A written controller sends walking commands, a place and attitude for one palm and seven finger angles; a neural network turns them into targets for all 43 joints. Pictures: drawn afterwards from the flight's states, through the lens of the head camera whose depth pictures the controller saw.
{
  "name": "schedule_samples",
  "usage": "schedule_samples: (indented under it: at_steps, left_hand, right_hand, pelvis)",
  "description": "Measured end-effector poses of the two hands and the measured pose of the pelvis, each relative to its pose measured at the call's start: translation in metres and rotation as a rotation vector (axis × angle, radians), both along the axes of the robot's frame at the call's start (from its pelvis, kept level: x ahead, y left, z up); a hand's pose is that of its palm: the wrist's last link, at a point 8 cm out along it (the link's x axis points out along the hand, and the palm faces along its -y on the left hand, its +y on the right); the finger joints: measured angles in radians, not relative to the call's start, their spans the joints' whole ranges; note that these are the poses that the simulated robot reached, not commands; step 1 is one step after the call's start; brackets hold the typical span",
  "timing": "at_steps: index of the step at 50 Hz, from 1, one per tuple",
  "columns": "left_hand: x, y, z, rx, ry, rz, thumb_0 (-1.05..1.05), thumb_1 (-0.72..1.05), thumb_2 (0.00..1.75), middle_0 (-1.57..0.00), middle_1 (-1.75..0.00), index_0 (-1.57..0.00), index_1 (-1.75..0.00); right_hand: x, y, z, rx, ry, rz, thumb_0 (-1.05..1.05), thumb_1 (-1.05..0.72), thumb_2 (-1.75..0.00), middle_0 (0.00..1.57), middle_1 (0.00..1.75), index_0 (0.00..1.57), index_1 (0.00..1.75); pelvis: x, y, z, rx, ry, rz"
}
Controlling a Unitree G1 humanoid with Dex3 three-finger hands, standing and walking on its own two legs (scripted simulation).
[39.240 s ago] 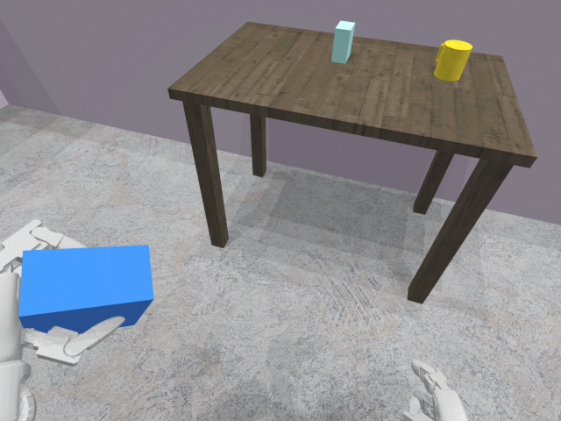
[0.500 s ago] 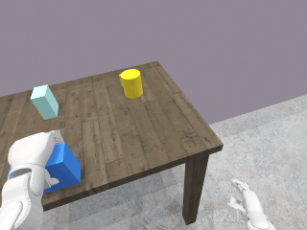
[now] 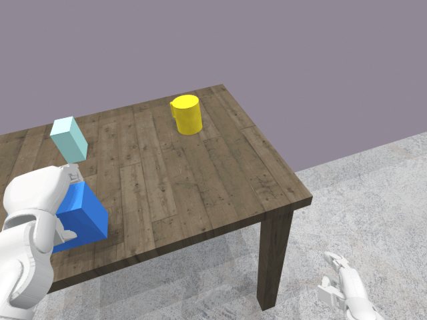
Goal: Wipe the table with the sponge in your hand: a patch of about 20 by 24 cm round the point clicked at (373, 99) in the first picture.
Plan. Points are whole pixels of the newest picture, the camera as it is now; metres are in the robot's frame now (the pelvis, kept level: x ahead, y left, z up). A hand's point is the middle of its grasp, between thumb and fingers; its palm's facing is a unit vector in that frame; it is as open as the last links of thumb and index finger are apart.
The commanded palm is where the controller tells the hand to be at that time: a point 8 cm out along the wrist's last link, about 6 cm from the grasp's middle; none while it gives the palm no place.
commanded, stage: lift the sponge slowly off the table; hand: left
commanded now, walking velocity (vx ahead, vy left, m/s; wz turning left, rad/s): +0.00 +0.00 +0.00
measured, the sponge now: (67, 224) +0.22 +0.32 +0.09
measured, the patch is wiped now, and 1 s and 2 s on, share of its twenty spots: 1.00 1.00 1.00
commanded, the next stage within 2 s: bring the sponge back beside the body in 0.54 s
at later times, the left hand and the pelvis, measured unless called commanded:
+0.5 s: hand (53, 190) +0.24 +0.31 +0.18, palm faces +0.16 -0.07 -0.99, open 9.8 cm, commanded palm +0.20 +0.30 +0.24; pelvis +0.00 +0.01 +0.00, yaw +0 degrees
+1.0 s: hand (62, 198) +0.23 +0.30 +0.17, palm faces +0.13 -0.08 -0.99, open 9.8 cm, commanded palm +0.19 +0.30 +0.24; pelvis +0.00 +0.01 +0.00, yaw +0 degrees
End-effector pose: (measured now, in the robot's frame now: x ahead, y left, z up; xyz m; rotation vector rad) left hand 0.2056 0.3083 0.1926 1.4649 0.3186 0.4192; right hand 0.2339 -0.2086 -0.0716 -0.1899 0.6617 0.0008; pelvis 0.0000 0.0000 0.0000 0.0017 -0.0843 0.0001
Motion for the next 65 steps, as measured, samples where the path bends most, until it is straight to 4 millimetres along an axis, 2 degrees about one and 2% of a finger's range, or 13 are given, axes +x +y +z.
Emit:
schedule_samples:
  at_steps: [15, 22, 32, 39, 49, 54, 65]
  left_hand:
    - [0.006, -0.001, 0.028, 0.007, -0.076, -0.033, 0.0, -0.5, 1.05, -0.75, -1.37, -0.79, -1.37]
    - [0.004, 0.003, 0.032, -0.01, -0.075, -0.012, 0.0, -0.5, 1.05, -0.75, -1.37, -0.79, -1.37]
    - [0.014, -0.012, 0.033, -0.013, -0.081, -0.067, 0.0, -0.5, 1.06, -0.75, -1.37, -0.79, -1.37]
    - [0.012, -0.008, 0.035, -0.017, -0.09, -0.037, 0.0, -0.5, 1.06, -0.75, -1.37, -0.79, -1.37]
    - [-0.002, -0.017, 0.024, -0.028, -0.059, -0.042, 0.0, -0.5, 1.06, -0.75, -1.37, -0.79, -1.37]
    - [-0.003, -0.017, 0.027, -0.01, -0.071, -0.029, 0.0, -0.5, 1.06, -0.75, -1.36, -0.79, -1.37]
    - [-0.013, -0.032, 0.027, -0.019, -0.074, -0.057, 0.0, -0.5, 1.06, -0.75, -1.37, -0.79, -1.37]
  right_hand:
    - [0.01, 0.024, 0.01, 0.032, -0.039, 0.033, 0.02, -0.9, -0.9, 0.2, 0.3, 0.2, 0.3]
    - [0.012, 0.031, 0.011, 0.03, -0.035, 0.054, 0.02, -0.9, -0.9, 0.2, 0.3, 0.2, 0.3]
    - [0.014, 0.04, 0.012, 0.042, -0.037, 0.069, 0.02, -0.9, -0.9, 0.2, 0.3, 0.2, 0.3]
    - [0.012, 0.034, 0.011, 0.05, -0.026, 0.065, 0.02, -0.9, -0.9, 0.2, 0.3, 0.2, 0.3]
    - [0.017, 0.024, 0.009, 0.03, -0.027, 0.062, 0.02, -0.9, -0.9, 0.2, 0.3, 0.2, 0.3]
    - [0.018, 0.021, 0.01, 0.031, -0.034, 0.064, 0.02, -0.9, -0.9, 0.2, 0.3, 0.2, 0.3]
    - [0.019, 0.017, 0.012, 0.053, -0.06, 0.058, 0.02, -0.9, -0.9, 0.2, 0.3, 0.2, 0.3]
  pelvis:
    - [-0.003, 0.01, 0.001, -0.001, 0.002, -0.005]
    - [-0.004, 0.013, 0.002, -0.001, 0.005, 0.0]
    - [-0.005, 0.014, 0.002, 0.001, 0.009, 0.0]
    - [-0.001, 0.011, 0.002, 0.001, 0.015, -0.011]
    - [0.001, 0.007, 0.001, 0.002, 0.01, -0.004]
    - [0.001, 0.002, 0.001, 0.002, 0.005, -0.003]
    - [0.001, -0.003, 0.0, 0.006, 0.004, -0.013]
